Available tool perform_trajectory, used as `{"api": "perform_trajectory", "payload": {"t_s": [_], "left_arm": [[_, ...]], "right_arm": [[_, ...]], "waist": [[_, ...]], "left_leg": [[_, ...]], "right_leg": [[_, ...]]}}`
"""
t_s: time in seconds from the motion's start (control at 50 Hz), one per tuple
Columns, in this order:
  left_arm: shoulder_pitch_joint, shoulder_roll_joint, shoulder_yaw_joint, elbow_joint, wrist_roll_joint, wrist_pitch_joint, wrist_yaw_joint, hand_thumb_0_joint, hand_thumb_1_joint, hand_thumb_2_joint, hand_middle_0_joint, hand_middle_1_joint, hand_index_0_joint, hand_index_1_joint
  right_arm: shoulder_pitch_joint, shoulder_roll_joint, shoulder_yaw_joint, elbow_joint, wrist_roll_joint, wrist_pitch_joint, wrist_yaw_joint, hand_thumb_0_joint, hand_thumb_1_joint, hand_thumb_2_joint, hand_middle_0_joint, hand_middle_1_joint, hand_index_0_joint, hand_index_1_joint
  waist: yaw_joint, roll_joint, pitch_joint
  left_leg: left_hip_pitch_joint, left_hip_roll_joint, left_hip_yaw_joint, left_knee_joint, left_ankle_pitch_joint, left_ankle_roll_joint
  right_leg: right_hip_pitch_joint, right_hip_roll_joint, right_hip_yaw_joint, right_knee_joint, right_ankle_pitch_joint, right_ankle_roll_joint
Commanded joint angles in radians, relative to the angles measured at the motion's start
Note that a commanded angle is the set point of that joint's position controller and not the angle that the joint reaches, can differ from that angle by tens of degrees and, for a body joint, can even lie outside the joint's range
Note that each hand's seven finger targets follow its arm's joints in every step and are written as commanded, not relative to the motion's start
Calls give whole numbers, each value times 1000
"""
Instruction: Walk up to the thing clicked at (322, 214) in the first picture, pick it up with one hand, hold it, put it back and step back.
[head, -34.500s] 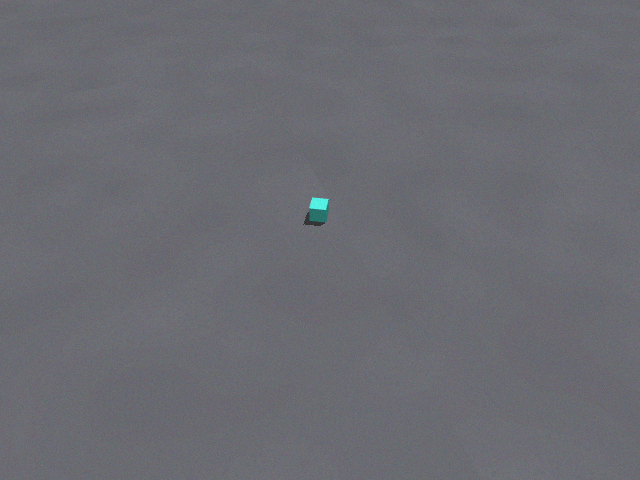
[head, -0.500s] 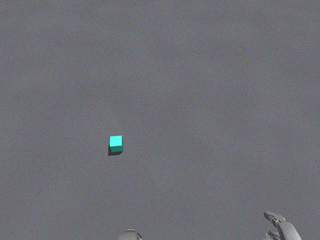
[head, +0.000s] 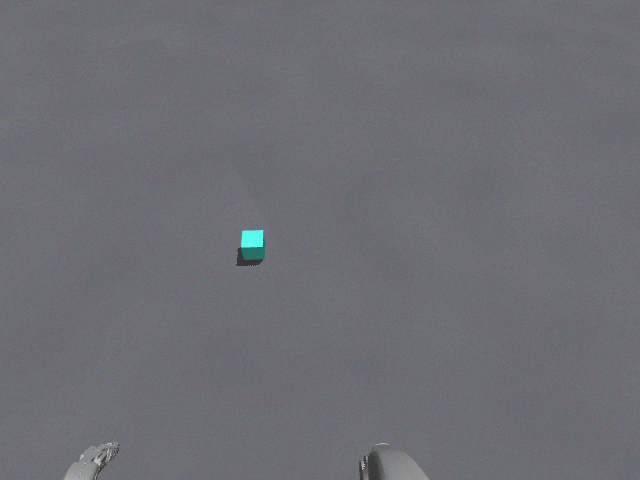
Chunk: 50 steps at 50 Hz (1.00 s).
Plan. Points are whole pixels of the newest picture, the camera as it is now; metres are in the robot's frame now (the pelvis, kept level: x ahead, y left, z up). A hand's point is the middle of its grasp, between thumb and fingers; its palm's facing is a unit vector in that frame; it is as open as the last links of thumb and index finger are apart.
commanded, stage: step back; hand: left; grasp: from above
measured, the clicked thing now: (253, 245) +0.98 +0.24 -0.71
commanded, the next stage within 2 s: stand in 1.10 s
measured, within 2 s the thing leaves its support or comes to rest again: neither
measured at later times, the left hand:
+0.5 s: hand out of the picture -0.04 +0.28 -0.13, palm faces +0.00 -0.91 -0.41, open 7.4 cm
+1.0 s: hand out of the picture +0.08 +0.26 -0.14, palm faces -0.06 -0.92 -0.38, open 7.4 cm
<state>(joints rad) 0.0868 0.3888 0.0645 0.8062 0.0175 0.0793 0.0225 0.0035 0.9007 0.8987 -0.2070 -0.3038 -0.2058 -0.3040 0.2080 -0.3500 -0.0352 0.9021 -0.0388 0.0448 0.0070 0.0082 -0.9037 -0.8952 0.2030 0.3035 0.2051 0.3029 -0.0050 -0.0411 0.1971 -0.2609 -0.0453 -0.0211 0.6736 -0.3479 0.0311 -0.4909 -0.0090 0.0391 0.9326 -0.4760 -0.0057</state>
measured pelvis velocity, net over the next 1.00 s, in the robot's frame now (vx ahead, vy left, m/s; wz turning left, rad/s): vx -0.02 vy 0.00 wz -0.06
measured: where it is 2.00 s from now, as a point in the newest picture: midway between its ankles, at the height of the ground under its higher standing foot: outside the picture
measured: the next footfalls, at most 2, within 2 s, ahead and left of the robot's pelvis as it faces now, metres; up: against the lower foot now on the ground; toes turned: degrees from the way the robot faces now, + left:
right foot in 0.22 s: -0.07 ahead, -0.14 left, +0.00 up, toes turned -2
left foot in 0.54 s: +0.02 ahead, +0.13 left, +0.00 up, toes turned -3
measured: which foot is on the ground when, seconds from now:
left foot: down 0.00-0.24, up 0.26-0.52, down 0.54-1.00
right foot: up 0.00-0.20, down 0.22-0.60, up 0.62-0.88, down 0.90-1.00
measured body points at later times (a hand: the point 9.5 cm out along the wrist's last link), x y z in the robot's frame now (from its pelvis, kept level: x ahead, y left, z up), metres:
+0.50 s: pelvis -0.07 +0.00 +0.01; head -0.05 -0.02 +0.46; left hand -0.04 +0.32 -0.10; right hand -0.01 -0.33 -0.12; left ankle -0.01 +0.13 -0.70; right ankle -0.11 -0.14 -0.72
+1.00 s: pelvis -0.02 +0.00 +0.00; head +0.01 -0.01 +0.45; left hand +0.09 +0.31 -0.11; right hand +0.05 -0.31 -0.13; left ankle -0.01 +0.13 -0.71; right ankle +0.03 -0.13 -0.72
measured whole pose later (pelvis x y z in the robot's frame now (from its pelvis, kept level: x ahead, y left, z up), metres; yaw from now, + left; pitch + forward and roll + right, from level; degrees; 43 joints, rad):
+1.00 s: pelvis -0.02 +0.00 +0.00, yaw -3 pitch -3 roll +0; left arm 0.15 0.35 0.04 0.98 0.02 -0.01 -0.01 0.00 0.90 0.90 -0.21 -0.30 -0.21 -0.30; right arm 0.17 -0.37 -0.04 0.97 -0.01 0.01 0.00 0.01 -0.90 -0.90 0.20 0.30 0.20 0.30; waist 0.01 0.03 0.10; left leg -0.28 0.02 -0.01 0.73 -0.45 0.00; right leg -0.32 -0.02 -0.02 0.63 -0.26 0.00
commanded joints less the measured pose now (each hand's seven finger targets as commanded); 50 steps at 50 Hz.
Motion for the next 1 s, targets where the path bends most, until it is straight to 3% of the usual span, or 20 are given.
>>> {"api": "perform_trajectory", "payload": {"t_s": [0.0,0.1,0.14,0.18,0.22,0.24,0.26,0.32,0.42,0.52,0.54,0.56,0.58,0.6,0.66,0.82,0.88,0.92,0.94,0.98], "left_arm": [[57,197,65,-37,-17,-25,5,0,900,900,-200,-300,-200,-300],[95,170,42,-1,4,-67,-24,0,900,900,-200,-300,-200,-300],[112,174,44,18,9,-90,-22,0,900,900,-200,-300,-200,-300],[213,166,53,88,20,-114,-12,0,900,900,-200,-300,-200,-300],[222,266,81,94,41,-134,-3,0,900,900,-200,-300,-200,-300],[150,328,97,64,43,-129,-1,0,900,900,-200,-300,-200,-300],[57,346,94,46,39,-131,-1,0,900,900,-200,-300,-200,-300],[74,247,73,63,27,-147,-4,0,900,900,-200,-300,-200,-300],[156,284,83,79,28,-141,-20,0,900,900,-200,-300,-200,-300],[132,233,38,62,8,-120,-22,0,900,900,-200,-300,-200,-300],[152,192,26,56,4,-120,-23,0,900,900,-200,-300,-200,-300],[165,128,9,32,-8,-122,-24,0,900,900,-200,-300,-200,-300],[141,190,31,47,-5,-111,-14,0,900,900,-200,-300,-200,-300],[123,237,37,56,0,-108,-9,0,900,900,-200,-300,-200,-300],[185,231,38,88,-3,-109,-24,0,900,900,-200,-300,-200,-300],[151,161,35,112,-8,-115,-17,0,900,900,-200,-300,-200,-300],[178,204,50,136,4,-120,-3,0,900,900,-200,-300,-200,-300],[96,287,56,108,9,-127,-1,0,900,900,-200,-300,-200,-300],[-8,306,52,87,9,-121,-4,0,900,900,-200,-300,-200,-300],[-60,254,40,80,6,-115,-6,0,900,900,-200,-300,-200,-300]], "right_arm": [[-136,-277,-68,-129,-19,-36,-35,0,-900,-900,200,300,200,300],[-54,-253,-78,-100,-7,-48,-16,0,-900,-900,200,300,200,300],[-31,-286,-92,-97,-14,-39,-7,0,-900,-900,200,300,200,300],[-42,-280,-93,-94,-13,-20,-2,0,-900,-900,200,300,200,300],[-43,-143,-52,-119,2,-27,1,0,-900,-900,200,300,200,300],[-115,-204,-68,-124,-10,-31,-9,0,-900,-900,200,300,200,300],[-106,-247,-86,-102,-2,-39,-7,0,-900,-900,200,300,200,300],[-85,-230,-84,-71,12,-54,15,0,-900,-900,200,300,200,300],[-94,-225,-81,-75,4,-68,28,0,-900,-900,200,300,200,300],[8,-208,-93,-14,9,-94,17,0,-900,-900,200,300,200,300],[78,-238,-107,4,3,-99,9,0,-900,-900,200,300,200,300],[149,-320,-127,4,-8,-103,0,0,-900,-900,200,300,200,300],[144,-377,-134,-5,-1,-101,1,0,-900,-900,200,300,200,300],[116,-381,-140,-5,7,-97,2,0,-900,-900,200,300,200,300],[12,-284,-105,-41,10,-102,-6,0,-900,-900,200,300,200,300],[-28,-250,-75,-41,16,-86,-15,0,-900,-900,200,300,200,300],[-79,-191,-47,-46,39,-64,-21,0,-900,-900,200,300,200,300],[-30,-138,-29,-30,41,-51,-26,0,-900,-900,200,300,200,300],[3,-188,-48,9,37,-41,-31,0,-900,-900,200,300,200,300],[30,-197,-46,49,34,-51,-25,0,-900,-900,200,300,200,300]], "waist": [[51,160,-163],[-14,223,-205],[-23,253,-232],[29,177,-220],[35,-111,-174],[74,-55,-91],[38,-76,-15],[15,-43,-21],[66,-146,-47],[0,-70,-164],[-29,21,-231],[-50,246,-278],[-53,206,-257],[-45,165,-191],[15,126,-115],[24,220,-182],[62,97,-237],[27,-121,-230],[7,-140,-196],[-28,-106,-183]], "left_leg": [[-135,267,-214,-304,341,183],[127,223,-222,-317,-192,146],[141,270,-247,-311,-206,180],[14,216,-147,-180,-151,129],[-382,29,-6,138,-176,-7],[-360,63,-86,171,-181,-30],[-228,98,-135,224,-138,-32],[-291,54,-84,198,-19,-36],[-238,57,-25,66,-58,-44],[144,17,56,-227,112,-22],[268,69,-29,-266,109,8],[361,290,-383,-355,15,93],[268,404,-562,-409,-148,197],[163,431,-581,-437,-240,239],[87,298,-311,-425,-136,139],[-10,272,-111,-229,454,140],[-112,186,-65,-78,273,43],[-110,37,-26,87,-107,-24],[7,47,-18,155,-206,-30],[44,65,-15,0,-117,-19]], "right_leg": [[92,87,127,341,-22,-18],[61,37,20,-153,-45,19],[157,23,-16,-366,-114,7],[358,47,-29,-682,86,-31],[548,-200,450,-694,-17,-108],[277,-347,561,-740,-325,-218],[79,-382,581,-748,-402,-245],[270,-216,297,-699,-95,-172],[308,-215,233,-671,-97,-164],[217,-152,55,-396,356,-110],[172,-99,-3,-216,421,-82],[-13,22,-67,34,194,-27],[-62,21,2,96,-90,-35],[-44,-12,57,135,-120,-43],[-43,-47,71,102,30,-43],[253,-25,-64,-311,186,-1],[430,-38,-10,-474,394,-23],[283,-316,357,-622,306,-159],[118,-356,382,-623,215,-231],[112,-269,241,-564,264,-172]]}}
